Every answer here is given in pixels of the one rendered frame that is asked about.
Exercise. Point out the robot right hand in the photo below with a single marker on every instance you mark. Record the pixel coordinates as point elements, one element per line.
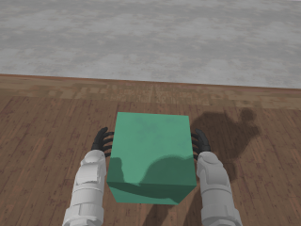
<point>202,143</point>

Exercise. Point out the carton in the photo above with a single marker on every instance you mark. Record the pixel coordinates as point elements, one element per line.
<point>151,159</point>

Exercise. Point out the robot right forearm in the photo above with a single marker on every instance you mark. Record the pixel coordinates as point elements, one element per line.
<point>217,202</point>

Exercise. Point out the robot left hand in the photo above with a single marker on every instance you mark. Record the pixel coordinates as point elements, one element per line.
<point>99,141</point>

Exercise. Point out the robot left forearm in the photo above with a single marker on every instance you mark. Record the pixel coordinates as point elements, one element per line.
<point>86,208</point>

